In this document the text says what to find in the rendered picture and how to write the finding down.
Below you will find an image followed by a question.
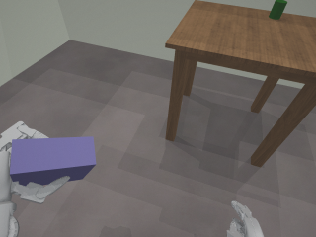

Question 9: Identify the right robot hand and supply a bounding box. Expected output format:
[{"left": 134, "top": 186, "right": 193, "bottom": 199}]
[{"left": 226, "top": 200, "right": 264, "bottom": 237}]

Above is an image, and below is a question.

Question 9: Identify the table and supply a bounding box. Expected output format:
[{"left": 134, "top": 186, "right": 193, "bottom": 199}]
[{"left": 165, "top": 0, "right": 316, "bottom": 168}]

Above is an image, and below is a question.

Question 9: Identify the sponge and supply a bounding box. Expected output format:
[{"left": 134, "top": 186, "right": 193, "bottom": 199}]
[{"left": 10, "top": 136, "right": 97, "bottom": 186}]

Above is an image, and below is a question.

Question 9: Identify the left robot hand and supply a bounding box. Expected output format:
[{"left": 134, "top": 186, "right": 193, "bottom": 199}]
[{"left": 0, "top": 121, "right": 70, "bottom": 204}]

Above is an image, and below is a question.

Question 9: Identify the robot left forearm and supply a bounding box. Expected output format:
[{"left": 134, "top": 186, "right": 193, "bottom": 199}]
[{"left": 0, "top": 201, "right": 20, "bottom": 237}]

